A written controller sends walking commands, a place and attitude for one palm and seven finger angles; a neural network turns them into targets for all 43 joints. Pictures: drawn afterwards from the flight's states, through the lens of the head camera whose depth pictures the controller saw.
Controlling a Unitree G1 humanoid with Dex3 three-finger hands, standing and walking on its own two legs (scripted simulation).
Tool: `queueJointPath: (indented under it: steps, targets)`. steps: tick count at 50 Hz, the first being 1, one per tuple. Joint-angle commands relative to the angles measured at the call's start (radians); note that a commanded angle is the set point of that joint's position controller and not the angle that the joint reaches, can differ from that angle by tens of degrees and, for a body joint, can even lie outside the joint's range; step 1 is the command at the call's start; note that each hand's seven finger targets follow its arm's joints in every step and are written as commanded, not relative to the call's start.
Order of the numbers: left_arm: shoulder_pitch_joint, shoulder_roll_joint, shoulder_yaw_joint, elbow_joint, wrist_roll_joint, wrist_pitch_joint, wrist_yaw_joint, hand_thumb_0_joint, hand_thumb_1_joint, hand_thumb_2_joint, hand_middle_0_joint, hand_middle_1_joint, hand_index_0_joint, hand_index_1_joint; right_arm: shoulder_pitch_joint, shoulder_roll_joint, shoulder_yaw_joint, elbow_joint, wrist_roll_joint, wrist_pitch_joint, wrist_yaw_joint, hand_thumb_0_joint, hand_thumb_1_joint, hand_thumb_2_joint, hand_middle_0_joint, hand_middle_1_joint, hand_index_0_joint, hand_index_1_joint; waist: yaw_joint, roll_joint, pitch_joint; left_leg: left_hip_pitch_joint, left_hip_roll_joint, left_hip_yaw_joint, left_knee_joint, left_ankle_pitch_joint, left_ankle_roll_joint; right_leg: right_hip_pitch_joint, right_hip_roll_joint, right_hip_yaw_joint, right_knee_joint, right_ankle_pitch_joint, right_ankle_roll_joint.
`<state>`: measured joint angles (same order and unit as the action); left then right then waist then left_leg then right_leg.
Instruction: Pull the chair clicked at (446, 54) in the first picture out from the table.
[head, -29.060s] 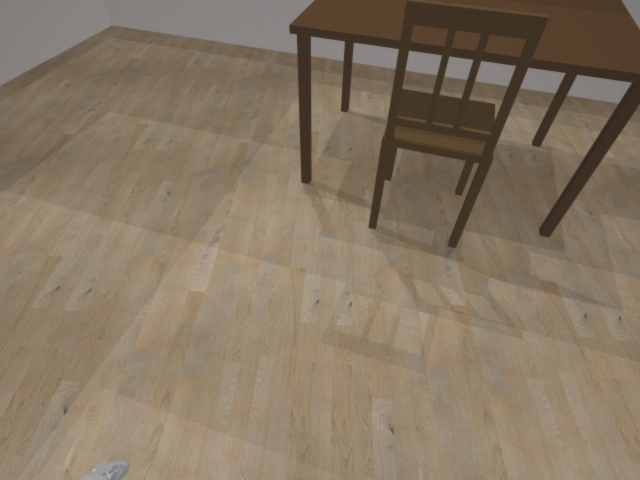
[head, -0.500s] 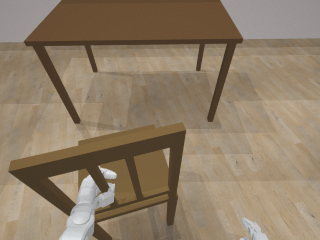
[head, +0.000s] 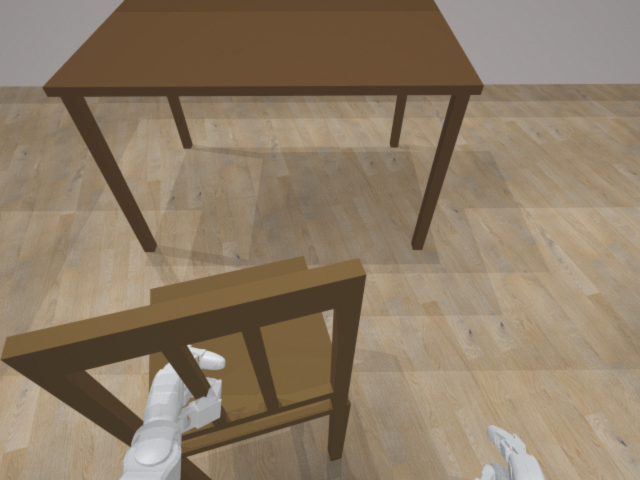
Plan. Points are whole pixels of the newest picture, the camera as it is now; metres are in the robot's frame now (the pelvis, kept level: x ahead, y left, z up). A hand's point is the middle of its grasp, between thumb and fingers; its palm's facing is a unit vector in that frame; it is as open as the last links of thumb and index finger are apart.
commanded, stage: open the thumb and straighten the fingers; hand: left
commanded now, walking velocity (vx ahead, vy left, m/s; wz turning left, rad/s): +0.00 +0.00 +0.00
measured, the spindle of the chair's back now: (200, 387) +0.25 +0.19 -0.08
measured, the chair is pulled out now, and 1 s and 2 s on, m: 0.63 0.63 0.63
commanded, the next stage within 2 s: draw the fingers out of the gap in 0.76 s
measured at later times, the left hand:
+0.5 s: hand (204, 401) +0.23 +0.18 -0.07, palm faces +0.14 -0.97 -0.20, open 13.9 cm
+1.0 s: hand (205, 420) +0.21 +0.17 -0.08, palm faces +0.14 -0.97 -0.21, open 17.4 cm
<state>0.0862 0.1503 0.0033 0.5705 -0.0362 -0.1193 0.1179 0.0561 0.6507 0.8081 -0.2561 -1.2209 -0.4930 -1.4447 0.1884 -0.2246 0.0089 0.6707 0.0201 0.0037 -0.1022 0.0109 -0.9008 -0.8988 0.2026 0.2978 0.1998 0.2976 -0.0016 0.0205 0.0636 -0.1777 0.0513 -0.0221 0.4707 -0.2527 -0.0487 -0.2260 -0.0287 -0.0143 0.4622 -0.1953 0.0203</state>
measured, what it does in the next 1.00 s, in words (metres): lowers itself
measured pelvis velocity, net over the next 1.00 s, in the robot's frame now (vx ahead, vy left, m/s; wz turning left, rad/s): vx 0.02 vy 0.01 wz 0.04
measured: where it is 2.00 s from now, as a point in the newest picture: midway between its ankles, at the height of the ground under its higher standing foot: outside the picture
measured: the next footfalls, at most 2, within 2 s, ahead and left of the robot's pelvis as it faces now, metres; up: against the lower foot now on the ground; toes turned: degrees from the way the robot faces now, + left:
none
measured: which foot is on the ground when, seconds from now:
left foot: down 0.00-1.00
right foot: down 0.00-1.00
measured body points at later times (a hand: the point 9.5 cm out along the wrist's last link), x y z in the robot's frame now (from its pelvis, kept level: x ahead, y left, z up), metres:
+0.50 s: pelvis +0.02 +0.01 -0.04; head +0.06 +0.00 +0.41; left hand +0.22 +0.23 -0.06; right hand +0.19 -0.24 -0.12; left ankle +0.00 +0.15 -0.74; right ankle +0.04 -0.13 -0.74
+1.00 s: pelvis +0.02 +0.01 -0.05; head +0.06 +0.00 +0.40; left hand +0.20 +0.22 -0.06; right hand +0.20 -0.23 -0.13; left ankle +0.00 +0.15 -0.74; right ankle +0.04 -0.13 -0.74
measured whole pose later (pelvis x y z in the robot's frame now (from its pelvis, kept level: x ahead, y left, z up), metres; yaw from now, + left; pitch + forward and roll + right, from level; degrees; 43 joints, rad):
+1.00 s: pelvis +0.02 +0.01 -0.05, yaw +2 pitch +11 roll -1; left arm 0.48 0.17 -0.03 -0.11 -0.05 0.18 0.12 -0.01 -0.54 0.20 -0.01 -0.02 -0.01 -0.02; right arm 0.25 -0.23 0.01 0.50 0.03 -0.09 -0.10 0.01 -0.90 -0.90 0.20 0.30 0.20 0.30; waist -0.03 0.04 -0.13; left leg -0.63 0.02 -0.07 0.94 -0.50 -0.04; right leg -0.66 -0.06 -0.04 0.92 -0.44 0.03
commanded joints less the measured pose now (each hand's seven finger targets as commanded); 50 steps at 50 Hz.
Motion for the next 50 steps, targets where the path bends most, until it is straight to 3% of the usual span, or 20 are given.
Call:
queueJointPath:
  steps: [1, 2, 3, 4, 5, 7, 10, 12, 13, 16, 20, 24, 27, 28, 31, 42, 43, 45, 47, 50]
  targets:
    - [-0.134, 0.185, 0.087, -0.215, 0.022, -0.041, 0.017, 0.000, 0.900, 0.900, -0.500, -1.450, -0.500, -1.450, -0.076, -0.108, -0.042, -0.141, -0.003, -0.037, -0.008, 0.000, -0.900, -0.900, 0.200, 0.300, 0.200, 0.300, 0.001, -0.014, -0.166, 0.003, 0.037, -0.021, -0.065, 0.103, 0.052, 0.056, -0.075, 0.060, -0.098, 0.038, -0.040]
    - [-0.044, 0.078, -0.014, -0.163, -0.022, 0.005, 0.003, 0.000, 0.779, 0.842, -0.500, -1.450, -0.500, -1.450, -0.075, -0.165, -0.058, -0.150, 0.048, -0.051, 0.014, 0.000, -0.900, -0.900, 0.200, 0.300, 0.200, 0.300, -0.056, -0.065, -0.185, -0.104, -0.006, -0.004, -0.039, 0.032, 0.042, 0.010, -0.036, -0.030, -0.014, -0.006, -0.031]
    - [-0.090, 0.087, 0.026, -0.218, -0.049, -0.005, -0.004, 0.000, 0.658, 0.783, -0.500, -1.450, -0.500, -1.450, -0.080, -0.146, -0.044, -0.163, 0.053, -0.066, 0.026, 0.000, -0.900, -0.900, 0.200, 0.300, 0.200, 0.300, -0.039, -0.122, -0.148, -0.174, -0.005, 0.008, -0.024, -0.039, 0.048, -0.046, -0.031, -0.040, 0.013, -0.048, -0.021]
    - [-0.107, 0.153, 0.072, -0.297, -0.051, -0.026, -0.008, 0.000, 0.538, 0.725, -0.500, -1.450, -0.500, -1.450, -0.090, -0.148, -0.057, -0.168, 0.048, -0.084, 0.030, 0.000, -0.900, -0.900, 0.200, 0.300, 0.200, 0.300, -0.035, -0.103, -0.171, -0.202, -0.016, 0.014, 0.001, -0.088, 0.054, -0.068, -0.029, -0.024, 0.022, -0.096, -0.019]
    - [-0.064, 0.150, 0.076, -0.344, -0.048, -0.032, -0.015, 0.000, 0.417, 0.667, -0.500, -1.450, -0.500, -1.450, -0.091, -0.141, -0.061, -0.179, 0.042, -0.103, 0.034, 0.000, -0.900, -0.900, 0.200, 0.300, 0.200, 0.300, -0.023, -0.035, -0.205, -0.215, -0.028, 0.027, 0.025, -0.102, 0.053, -0.079, -0.028, -0.020, 0.043, -0.113, -0.022]
    - [-0.024, 0.158, 0.068, -0.402, -0.040, -0.020, -0.022, 0.000, 0.175, 0.550, -0.500, -1.450, -0.500, -1.450, -0.082, -0.139, -0.057, -0.189, 0.037, -0.127, 0.039, 0.000, -0.900, -0.900, 0.200, 0.300, 0.200, 0.300, -0.024, 0.007, -0.216, -0.253, -0.034, 0.026, 0.061, -0.103, 0.051, -0.099, -0.026, -0.023, 0.079, -0.111, -0.028]
    - [0.001, 0.119, 0.042, -0.467, -0.037, 0.014, -0.022, 0.000, -0.188, 0.375, -0.500, -1.450, -0.500, -1.450, -0.079, -0.138, -0.057, -0.212, 0.029, -0.159, 0.038, 0.000, -0.900, -0.900, 0.200, 0.300, 0.200, 0.300, -0.026, 0.018, -0.256, -0.275, -0.036, 0.027, 0.116, -0.070, 0.052, -0.156, -0.019, -0.037, 0.134, -0.094, -0.025]
    - [0.051, 0.132, 0.061, -0.472, -0.045, 0.055, -0.015, 0.000, -0.429, 0.258, -0.475, -1.378, -0.475, -1.378, -0.069, -0.146, -0.059, -0.215, 0.027, -0.171, 0.034, 0.000, -0.900, -0.900, 0.200, 0.300, 0.200, 0.300, -0.022, -0.004, -0.267, -0.296, -0.036, 0.023, 0.145, -0.050, 0.052, -0.168, -0.016, -0.039, 0.157, -0.076, -0.024]
    - [0.041, 0.176, 0.108, -0.492, -0.044, 0.068, -0.010, 0.000, -0.550, 0.200, -0.450, -1.305, -0.450, -1.305, -0.060, -0.153, -0.063, -0.213, 0.025, -0.174, 0.031, 0.000, -0.900, -0.900, 0.200, 0.300, 0.200, 0.300, -0.021, -0.009, -0.296, -0.302, -0.037, 0.024, 0.162, -0.033, 0.051, -0.170, -0.018, -0.036, 0.173, -0.056, -0.021]
    - [0.111, 0.127, 0.081, -0.554, -0.044, 0.107, -0.011, 0.000, -0.550, 0.200, -0.375, -1.087, -0.375, -1.087, -0.048, -0.148, -0.065, -0.236, 0.019, -0.185, 0.025, 0.000, -0.900, -0.900, 0.200, 0.300, 0.200, 0.300, -0.017, -0.041, -0.335, -0.313, -0.039, 0.025, 0.203, 0.031, 0.051, -0.175, -0.018, -0.047, 0.216, 0.018, -0.019]
    - [0.148, 0.101, 0.042, -0.653, -0.040, 0.135, -0.014, 0.000, -0.550, 0.200, -0.275, -0.798, -0.275, -0.798, -0.033, -0.148, -0.064, -0.254, 0.017, -0.196, 0.016, 0.000, -0.900, -0.900, 0.200, 0.300, 0.200, 0.300, -0.030, -0.024, -0.343, -0.316, -0.038, 0.018, 0.245, 0.076, 0.049, -0.217, -0.016, -0.058, 0.258, 0.054, -0.019]
    - [0.165, 0.113, 0.047, -0.704, -0.034, 0.158, -0.013, 0.000, -0.550, 0.200, -0.175, -0.508, -0.175, -0.508, -0.014, -0.150, -0.063, -0.260, 0.012, -0.199, 0.005, 0.000, -0.900, -0.900, 0.200, 0.300, 0.200, 0.300, -0.041, -0.042, -0.347, -0.330, -0.041, 0.012, 0.280, 0.088, 0.051, -0.242, -0.015, -0.062, 0.283, 0.068, -0.017]
    - [0.232, 0.145, 0.085, -0.699, -0.028, 0.178, -0.013, 0.000, -0.550, 0.200, -0.100, -0.290, -0.100, -0.290, -0.008, -0.148, -0.068, -0.265, 0.009, -0.191, 0.001, 0.000, -0.900, -0.900, 0.200, 0.300, 0.200, 0.300, -0.028, -0.058, -0.346, -0.352, -0.042, 0.008, 0.300, 0.103, 0.052, -0.246, -0.012, -0.064, 0.296, 0.080, -0.021]
    - [0.247, 0.112, 0.052, -0.734, -0.028, 0.179, -0.018, 0.000, -0.550, 0.200, -0.075, -0.218, -0.075, -0.218, -0.009, -0.142, -0.064, -0.275, 0.009, -0.190, 0.002, 0.000, -0.900, -0.900, 0.200, 0.300, 0.200, 0.300, -0.030, -0.034, -0.359, -0.344, -0.045, 0.011, 0.306, 0.112, 0.051, -0.246, -0.016, -0.065, 0.305, 0.094, -0.019]
    - [0.255, 0.108, 0.032, -0.791, -0.019, 0.188, -0.016, 0.000, -0.550, 0.200, 0.000, 0.000, 0.000, 0.000, -0.006, -0.140, -0.061, -0.291, 0.008, -0.184, 0.001, 0.000, -0.900, -0.900, 0.200, 0.300, 0.200, 0.300, -0.036, -0.016, -0.355, -0.343, -0.043, 0.004, 0.320, 0.126, 0.051, -0.266, -0.015, -0.071, 0.319, 0.091, -0.021]
    - [0.258, 0.123, 0.023, -0.846, -0.004, 0.239, 0.015, 0.000, -0.550, 0.200, 0.000, 0.000, 0.000, 0.000, 0.003, -0.141, -0.051, -0.311, 0.002, -0.162, -0.010, 0.000, -0.900, -0.900, 0.200, 0.300, 0.200, 0.300, -0.041, -0.022, -0.348, -0.376, -0.047, -0.011, 0.339, 0.090, 0.054, -0.295, -0.013, -0.076, 0.331, 0.040, -0.022]
    - [0.371, 0.103, 0.037, -0.785, -0.008, 0.250, 0.012, 0.000, -0.550, 0.200, 0.000, 0.000, 0.000, 0.000, -0.006, -0.129, -0.056, -0.311, 0.002, -0.156, -0.008, 0.000, -0.900, -0.900, 0.200, 0.300, 0.200, 0.300, -0.020, -0.041, -0.338, -0.392, -0.049, -0.004, 0.340, 0.084, 0.051, -0.285, -0.012, -0.078, 0.333, 0.043, -0.023]
    - [0.401, 0.108, 0.034, -0.840, -0.013, 0.249, 0.006, 0.000, -0.550, 0.200, 0.000, 0.000, 0.000, 0.000, -0.014, -0.128, -0.056, -0.330, 0.007, -0.147, -0.004, 0.000, -0.900, -0.900, 0.200, 0.300, 0.200, 0.300, -0.015, -0.023, -0.360, -0.399, -0.050, -0.003, 0.340, 0.081, 0.050, -0.277, -0.014, -0.076, 0.338, 0.042, -0.023]
    - [0.429, 0.128, 0.046, -0.863, -0.008, 0.250, 0.011, 0.000, -0.550, 0.200, 0.000, 0.000, 0.000, 0.000, -0.018, -0.124, -0.059, -0.334, 0.008, -0.143, -0.008, 0.000, -0.900, -0.900, 0.200, 0.300, 0.200, 0.300, -0.015, -0.025, -0.349, -0.414, -0.050, -0.001, 0.343, 0.070, 0.053, -0.272, -0.014, -0.071, 0.331, 0.032, -0.025]
    - [0.480, 0.092, 0.002, -0.944, -0.005, 0.233, 0.021, 0.000, -0.550, 0.200, 0.000, 0.000, 0.000, 0.000, -0.018, -0.112, -0.058, -0.346, 0.009, -0.148, -0.009, 0.000, -0.900, -0.900, 0.200, 0.300, 0.200, 0.300, -0.023, -0.004, -0.344, -0.406, -0.050, -0.003, 0.350, 0.070, 0.054, -0.294, -0.012, -0.077, 0.340, 0.019, -0.025]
